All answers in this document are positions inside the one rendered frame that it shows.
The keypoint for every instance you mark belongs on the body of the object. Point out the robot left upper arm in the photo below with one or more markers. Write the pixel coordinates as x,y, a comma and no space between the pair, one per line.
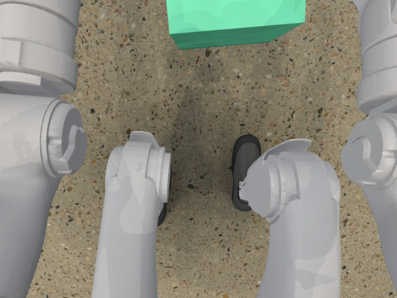
41,140

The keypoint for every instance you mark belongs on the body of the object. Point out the left robot forearm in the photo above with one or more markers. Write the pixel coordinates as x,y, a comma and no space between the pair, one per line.
37,41

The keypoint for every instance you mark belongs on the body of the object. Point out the robot left thigh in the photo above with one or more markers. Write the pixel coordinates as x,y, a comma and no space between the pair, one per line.
126,254

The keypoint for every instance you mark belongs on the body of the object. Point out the robot right upper arm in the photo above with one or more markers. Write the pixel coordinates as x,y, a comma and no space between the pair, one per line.
369,159

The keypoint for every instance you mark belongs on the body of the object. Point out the robot right foot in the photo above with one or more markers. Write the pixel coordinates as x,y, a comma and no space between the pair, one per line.
247,149

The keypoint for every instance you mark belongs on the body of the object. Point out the right robot forearm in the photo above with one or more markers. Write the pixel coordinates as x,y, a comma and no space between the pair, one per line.
377,91

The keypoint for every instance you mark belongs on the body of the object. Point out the carton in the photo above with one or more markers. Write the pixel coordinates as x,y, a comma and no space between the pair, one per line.
218,23

